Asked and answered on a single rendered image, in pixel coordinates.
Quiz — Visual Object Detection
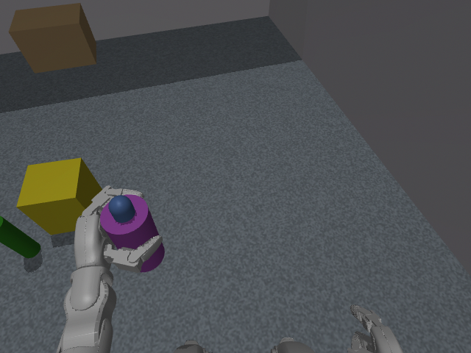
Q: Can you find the left robot hand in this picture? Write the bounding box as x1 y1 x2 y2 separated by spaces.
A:
74 185 163 273

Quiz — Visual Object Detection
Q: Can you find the left robot arm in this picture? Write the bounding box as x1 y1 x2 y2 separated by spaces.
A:
56 265 116 353

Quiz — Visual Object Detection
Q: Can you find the right robot hand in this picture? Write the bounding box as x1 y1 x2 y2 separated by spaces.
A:
347 304 403 353

